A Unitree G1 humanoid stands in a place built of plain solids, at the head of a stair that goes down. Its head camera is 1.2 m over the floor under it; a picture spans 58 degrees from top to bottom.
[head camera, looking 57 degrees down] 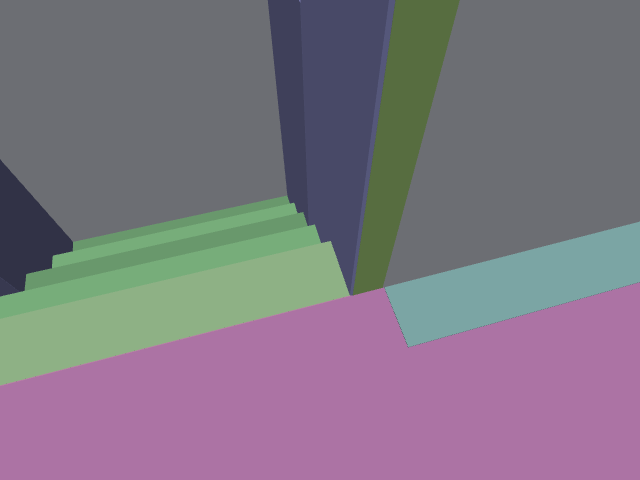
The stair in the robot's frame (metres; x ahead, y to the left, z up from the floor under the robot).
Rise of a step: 0.19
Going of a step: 0.21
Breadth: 1.20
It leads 16 degrees to the left of straight ahead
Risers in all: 5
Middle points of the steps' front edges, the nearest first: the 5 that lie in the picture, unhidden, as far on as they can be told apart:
0.62 0.54 0.00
0.82 0.59 -0.19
1.02 0.65 -0.38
1.22 0.70 -0.57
1.42 0.76 -0.76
